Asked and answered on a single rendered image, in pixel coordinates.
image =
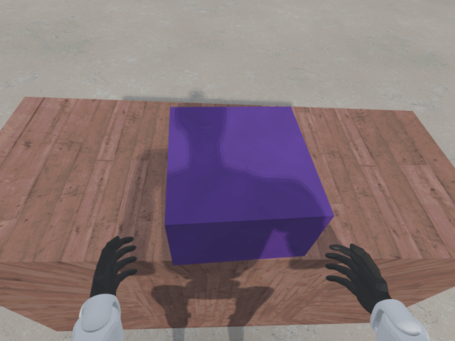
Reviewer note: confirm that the pedestal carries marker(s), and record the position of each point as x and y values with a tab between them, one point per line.
76	173

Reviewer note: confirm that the right robot forearm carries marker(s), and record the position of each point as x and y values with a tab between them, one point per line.
392	321

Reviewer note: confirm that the robot right hand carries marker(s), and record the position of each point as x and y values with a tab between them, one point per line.
366	282

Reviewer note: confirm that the carton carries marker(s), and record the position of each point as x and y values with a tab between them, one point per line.
241	185

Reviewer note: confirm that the left robot forearm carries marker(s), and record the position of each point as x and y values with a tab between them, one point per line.
99	320

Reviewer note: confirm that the robot left hand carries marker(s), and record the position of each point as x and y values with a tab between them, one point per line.
106	278

